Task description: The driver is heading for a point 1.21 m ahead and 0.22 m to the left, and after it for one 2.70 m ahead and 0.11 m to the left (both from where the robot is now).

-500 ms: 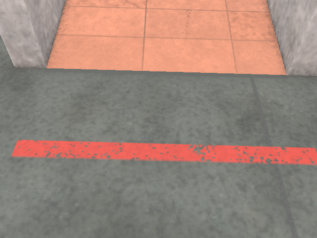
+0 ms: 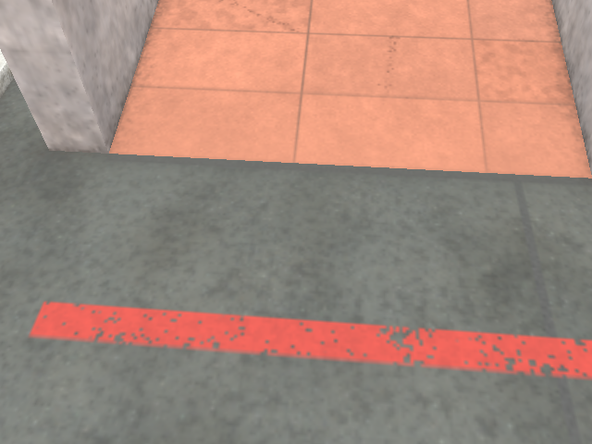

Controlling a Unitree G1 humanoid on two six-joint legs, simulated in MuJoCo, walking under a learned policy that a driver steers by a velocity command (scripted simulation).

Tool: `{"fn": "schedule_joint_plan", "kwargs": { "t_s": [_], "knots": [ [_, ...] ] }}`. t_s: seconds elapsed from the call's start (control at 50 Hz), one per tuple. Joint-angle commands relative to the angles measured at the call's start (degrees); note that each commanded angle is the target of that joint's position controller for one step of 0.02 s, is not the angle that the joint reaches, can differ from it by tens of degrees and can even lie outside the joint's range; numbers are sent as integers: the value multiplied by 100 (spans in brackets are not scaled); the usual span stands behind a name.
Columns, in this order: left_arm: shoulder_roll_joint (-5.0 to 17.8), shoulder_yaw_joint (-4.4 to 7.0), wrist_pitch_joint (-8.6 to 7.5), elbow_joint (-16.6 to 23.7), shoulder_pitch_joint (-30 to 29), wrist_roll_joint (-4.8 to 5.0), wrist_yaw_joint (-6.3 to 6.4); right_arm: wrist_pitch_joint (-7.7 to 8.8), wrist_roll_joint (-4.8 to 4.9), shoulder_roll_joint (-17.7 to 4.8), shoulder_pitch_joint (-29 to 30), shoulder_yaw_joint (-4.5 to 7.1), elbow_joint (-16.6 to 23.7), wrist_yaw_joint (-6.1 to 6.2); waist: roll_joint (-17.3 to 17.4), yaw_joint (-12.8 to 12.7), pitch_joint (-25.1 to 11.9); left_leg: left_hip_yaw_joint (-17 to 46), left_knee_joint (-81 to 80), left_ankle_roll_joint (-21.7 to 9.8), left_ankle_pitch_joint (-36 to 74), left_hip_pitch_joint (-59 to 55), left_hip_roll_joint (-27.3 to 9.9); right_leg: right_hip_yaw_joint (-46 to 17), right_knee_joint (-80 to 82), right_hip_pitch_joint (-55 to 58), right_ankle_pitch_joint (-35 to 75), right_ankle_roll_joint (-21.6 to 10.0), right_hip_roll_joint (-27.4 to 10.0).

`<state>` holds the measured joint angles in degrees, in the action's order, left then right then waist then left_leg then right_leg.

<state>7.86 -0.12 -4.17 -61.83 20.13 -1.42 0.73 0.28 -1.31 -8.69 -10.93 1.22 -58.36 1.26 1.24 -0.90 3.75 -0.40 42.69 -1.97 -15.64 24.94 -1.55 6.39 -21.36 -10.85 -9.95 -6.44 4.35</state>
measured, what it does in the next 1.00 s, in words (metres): walks ahead: left foot, then left foot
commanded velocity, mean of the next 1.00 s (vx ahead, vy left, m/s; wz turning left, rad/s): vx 0.17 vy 0.00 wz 0.00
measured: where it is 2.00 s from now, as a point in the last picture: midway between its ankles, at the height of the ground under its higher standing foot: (294, 368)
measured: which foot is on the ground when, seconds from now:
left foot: up 0.00-0.08, down 0.10-0.60, up 0.62-0.86, down 0.88-1.00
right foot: down 0.00-0.90, up 0.92-1.00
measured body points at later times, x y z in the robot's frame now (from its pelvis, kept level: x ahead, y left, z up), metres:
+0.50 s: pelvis +0.04 +0.02 +0.00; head +0.05 +0.02 +0.45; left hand +0.02 +0.23 -0.16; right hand +0.03 -0.19 -0.16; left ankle +0.05 +0.12 -0.74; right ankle +0.02 -0.05 -0.74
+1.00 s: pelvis +0.17 +0.08 -0.01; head +0.18 +0.09 +0.44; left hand +0.13 +0.31 -0.17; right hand +0.20 -0.16 -0.15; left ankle +0.18 +0.15 -0.74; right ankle +0.07 -0.03 -0.67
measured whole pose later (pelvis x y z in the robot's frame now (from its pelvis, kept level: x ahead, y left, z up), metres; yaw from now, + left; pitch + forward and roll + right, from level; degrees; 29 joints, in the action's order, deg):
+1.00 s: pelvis +0.17 +0.08 -0.01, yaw -1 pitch +0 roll +0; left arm 10.9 2.2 -3.9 -63.0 22.5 -1.7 -0.7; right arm 4.3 -1.2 -9.9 -16.7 3.0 -58.9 -0.2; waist -2.2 -0.7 1.0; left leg -6.5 28.5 -4.2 -15.2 13.5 1.5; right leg 1.8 -60.7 -18.4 -20.9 -5.6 -1.5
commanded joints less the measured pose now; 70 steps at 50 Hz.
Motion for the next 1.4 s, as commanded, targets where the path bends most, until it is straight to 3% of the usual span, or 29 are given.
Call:
{"fn": "schedule_joint_plan", "kwargs": {
  "t_s": [0.02,0.06,0.08,0.1,0.12,0.14,0.16,0.3,0.5,0.56,0.58,0.62,0.64,0.68,0.72,0.8,0.86,0.88,0.9,0.92,0.94,0.96,1.0,1.06,1.18,1.3,1.34,1.38,1.4],
  "knots": [
    [630,56,46,169,147,2,55,-72,14,-240,-549,-4,-95,36,-585,135,-290,-119,-481,-17,8,-1131,55,-1153,628,-605,1208,-568,-1618],
    [574,20,97,172,57,47,91,-28,-1,-171,-599,-51,-183,61,-370,248,-87,-109,-1487,-65,350,-1623,42,-1253,458,-830,403,-399,-1532],
    [520,3,98,139,184,38,102,24,-16,-214,-675,-67,-224,79,-180,246,-57,191,-1949,-71,774,-1949,-191,-1273,363,-941,210,-202,-1426],
    [448,-3,85,158,320,39,101,98,-41,-353,-892,-61,-280,105,77,153,-129,679,-2089,-118,1511,-2268,-688,-1156,137,-1042,18,-22,-1217],
    [124,-43,124,39,869,132,80,116,52,-552,-648,-35,-330,109,728,-245,11,968,-2094,-394,1680,-1771,-890,-801,230,-820,-415,129,-738],
    [227,-31,171,-68,771,81,102,127,89,-268,-567,-90,-343,67,586,-117,48,892,-2186,-380,1342,-1294,-810,-763,269,-217,-322,197,-707],
    [356,11,190,-66,631,71,115,145,105,-173,-528,-115,-346,49,393,-67,140,687,-2173,-252,1245,-1161,-593,-845,254,-48,-16,199,-774],
    [259,-11,217,-161,372,83,151,117,114,-249,-732,-116,-562,117,-84,25,-15,520,-2211,-159,1353,-1493,-426,-892,302,186,422,211,-926],
    [224,-40,265,-328,342,95,192,81,94,-178,-934,-167,-790,136,-142,53,68,484,-2303,-126,1258,-1494,-398,-913,341,263,451,218,-976],
    [442,61,306,-373,517,82,170,44,58,-259,-1039,-108,-809,109,-308,-4,114,210,-1929,-258,-618,-1226,-7,-1009,384,141,-1710,8,-828],
    [562,120,335,-361,594,72,152,31,18,-269,-973,-85,-741,75,-489,-60,368,102,-1648,-303,-1280,-802,133,-1325,566,-10,-2681,-156,-979],
    [743,220,353,-425,1030,83,137,58,-65,-87,-621,-105,-491,-12,-854,-268,865,-347,-689,-289,-1312,171,324,-2380,1282,67,-3950,-610,-1766],
    [786,260,336,-439,1095,68,133,101,-123,-44,-428,-113,-351,-50,-893,-310,1053,-439,-249,-286,-988,447,153,-2808,1512,40,-3956,-828,-2158],
    [806,299,248,-417,1130,-20,107,199,-104,-212,-148,-42,-115,-118,-617,-304,1017,-218,451,-301,-1016,999,-89,-3057,1666,311,-3280,-1027,-2422],
    [797,312,144,-354,1002,-17,88,290,-54,-285,-87,18,3,-182,-353,-177,795,-142,432,-266,-834,1116,-203,-2650,1585,639,-2461,-912,-2282],
    [827,319,14,-301,877,18,78,332,29,-232,31,80,197,-255,-547,-58,553,-445,-403,-179,-350,143,-22,-1727,1324,285,-1485,-648,-1828],
    [889,331,-14,-264,693,57,41,335,56,-230,-645,143,41,-250,-511,316,452,-787,-1209,-199,98,-1493,306,-1218,616,-657,-1163,-478,-1530],
    [832,305,-51,-245,670,37,26,366,44,-379,-1249,223,-138,-209,-341,575,240,-673,-1426,-254,-53,-2368,353,-977,-75,-1052,-618,-358,-1333],
    [594,224,-94,-126,491,27,-14,429,-35,-790,-2131,361,-343,-132,483,976,-120,509,-2124,-448,-834,-3230,-513,-394,-1689,-1603,-306,-118,-878],
    [240,144,-106,170,500,60,-61,418,-44,-1369,-2823,483,-437,-92,1794,1022,-452,3236,-3352,-1037,-2434,-3785,-1989,141,-3710,-2818,-1838,136,-163],
    [651,262,-67,255,248,-89,-107,333,-16,-1130,-2440,408,-430,-80,1037,725,-66,3677,-3526,-1231,-2782,-3173,-2105,-531,-4650,-3166,-1913,12,-452],
    [630,271,-72,355,-18,-87,-168,341,0,-960,-1764,347,-206,-110,434,449,275,3114,-3458,-1168,-2442,-2683,-1963,-702,-4847,-3287,-1303,-48,-718],
    [481,270,-91,331,-37,-26,-219,439,32,-739,-1186,264,-28,-144,27,102,293,2027,-3576,-944,-918,-2091,-1504,-752,-4458,-2788,-557,37,-955],
    [475,309,55,336,-31,-56,-248,561,35,-528,-1465,159,-181,-84,118,-47,166,1102,-3540,-852,803,-2108,-1157,-566,-4122,-2598,-248,226,-948],
    [390,273,143,928,-1600,-11,-280,606,26,-519,-1944,78,-314,-70,241,160,431,390,-3589,-923,2187,-2217,-932,-229,-2652,-2987,514,427,-872],
    [502,272,108,1262,-2313,37,-261,630,13,-680,-2123,118,-416,-23,358,236,477,129,-3376,-892,3191,-2740,-1104,-18,-1330,-2301,675,114,-635],
    [614,339,57,1192,-1941,33,-211,625,-10,-788,-1969,152,-414,-2,378,12,241,-21,-2732,-788,4603,-2996,-1140,67,-1151,-1691,299,-97,-410],
    [817,486,-31,697,-428,15,-125,566,-18,-910,-1818,193,-406,0,246,-607,-552,-257,-915,-618,5273,-2833,-910,191,-689,-7,270,-317,-75],
    [1171,610,-87,474,500,-126,-65,554,32,-752,-1865,143,-307,-34,-48,-887,-1118,-303,605,-544,3748,-1682,-680,-710,-593,1495,-258,-532,-901]
  ]
}}
Velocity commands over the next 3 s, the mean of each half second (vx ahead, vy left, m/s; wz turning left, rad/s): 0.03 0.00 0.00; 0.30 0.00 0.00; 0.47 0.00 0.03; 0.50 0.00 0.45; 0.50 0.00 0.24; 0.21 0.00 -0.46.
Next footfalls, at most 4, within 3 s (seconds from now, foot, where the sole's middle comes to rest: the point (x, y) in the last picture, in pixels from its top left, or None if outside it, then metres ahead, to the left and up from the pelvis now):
0.10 left None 0.09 0.12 -0.78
0.88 left None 0.22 0.16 -0.78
1.40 right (330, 411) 0.55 -0.02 -0.78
1.96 left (255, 310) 0.81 0.17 -0.78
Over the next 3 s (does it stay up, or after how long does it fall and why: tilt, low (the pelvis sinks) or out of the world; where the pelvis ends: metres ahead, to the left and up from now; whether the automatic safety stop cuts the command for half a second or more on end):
stays up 1.14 0.22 0.00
